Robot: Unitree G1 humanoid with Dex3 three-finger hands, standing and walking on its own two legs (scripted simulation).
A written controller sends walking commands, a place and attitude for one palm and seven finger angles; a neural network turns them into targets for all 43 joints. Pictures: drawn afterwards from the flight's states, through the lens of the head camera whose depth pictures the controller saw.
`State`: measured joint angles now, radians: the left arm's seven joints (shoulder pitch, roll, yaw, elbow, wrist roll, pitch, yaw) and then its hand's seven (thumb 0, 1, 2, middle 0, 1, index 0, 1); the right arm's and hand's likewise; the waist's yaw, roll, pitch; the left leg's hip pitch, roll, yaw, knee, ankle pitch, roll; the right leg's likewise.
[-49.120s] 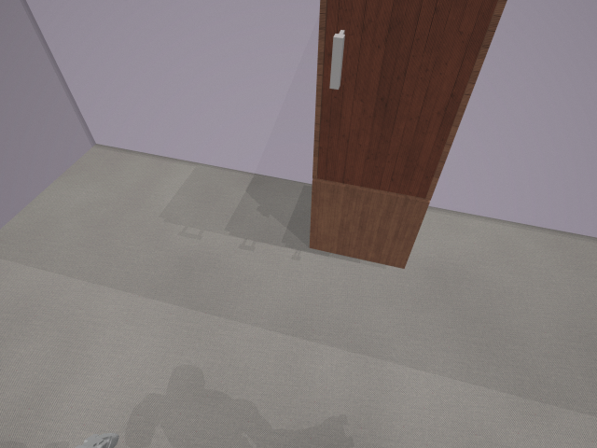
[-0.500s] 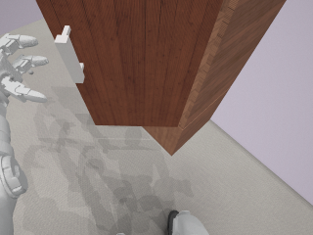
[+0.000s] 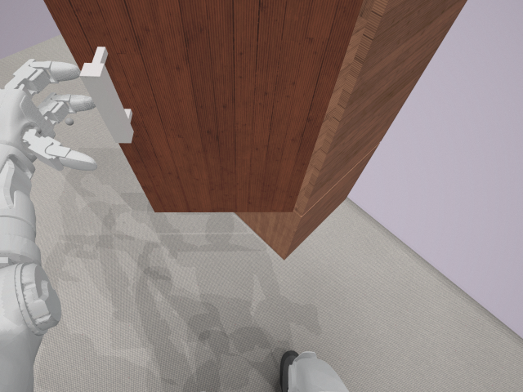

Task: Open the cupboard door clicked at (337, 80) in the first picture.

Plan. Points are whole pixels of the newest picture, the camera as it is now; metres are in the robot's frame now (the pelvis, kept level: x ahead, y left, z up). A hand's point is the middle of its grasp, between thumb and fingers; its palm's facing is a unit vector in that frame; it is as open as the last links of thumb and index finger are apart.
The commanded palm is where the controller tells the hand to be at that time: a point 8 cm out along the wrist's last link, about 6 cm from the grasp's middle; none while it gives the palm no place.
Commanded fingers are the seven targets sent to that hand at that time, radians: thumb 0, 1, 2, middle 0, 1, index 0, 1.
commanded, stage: slide the fingers in behind the handle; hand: left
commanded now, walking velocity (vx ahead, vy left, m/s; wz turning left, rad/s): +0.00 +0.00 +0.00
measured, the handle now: (113, 97) +0.52 +0.19 +0.11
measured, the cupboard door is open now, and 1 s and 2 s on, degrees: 47 47 46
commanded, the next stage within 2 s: close the thumb around the handle in 1.22 s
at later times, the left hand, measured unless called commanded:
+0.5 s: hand (93, 124) +0.46 +0.21 +0.12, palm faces -0.06 -1.00 -0.01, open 14.0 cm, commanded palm +0.44 +0.25 +0.11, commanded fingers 0.00 -0.50 0.30 -0.30 -1.20 -0.30 -1.20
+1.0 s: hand (112, 123) +0.47 +0.19 +0.11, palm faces -0.05 -1.00 -0.02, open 13.9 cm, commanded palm +0.44 +0.23 +0.11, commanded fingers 0.00 -0.50 0.30 -0.30 -1.20 -0.30 -1.20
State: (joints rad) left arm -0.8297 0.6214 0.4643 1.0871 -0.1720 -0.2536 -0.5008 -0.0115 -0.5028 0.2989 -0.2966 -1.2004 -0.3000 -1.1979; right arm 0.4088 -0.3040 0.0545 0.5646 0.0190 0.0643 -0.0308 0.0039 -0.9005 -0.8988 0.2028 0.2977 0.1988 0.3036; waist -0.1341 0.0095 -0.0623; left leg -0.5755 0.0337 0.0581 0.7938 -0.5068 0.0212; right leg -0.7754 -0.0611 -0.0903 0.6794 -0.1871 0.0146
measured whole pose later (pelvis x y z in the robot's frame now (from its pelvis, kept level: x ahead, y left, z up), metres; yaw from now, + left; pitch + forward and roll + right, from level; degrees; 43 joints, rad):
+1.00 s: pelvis -0.01 -0.01 +0.00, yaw +0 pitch +15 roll +0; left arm -0.84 0.49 0.38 1.10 -0.15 -0.32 -0.36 -0.01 -0.50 0.30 -0.30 -1.20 -0.31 -1.21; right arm 0.40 -0.30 0.04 0.61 0.01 0.02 -0.03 0.00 -0.90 -0.90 0.20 0.30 0.20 0.30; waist -0.12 0.02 -0.05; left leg -0.54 0.03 0.06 0.76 -0.48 0.01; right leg -0.75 -0.06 -0.08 0.67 -0.17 0.00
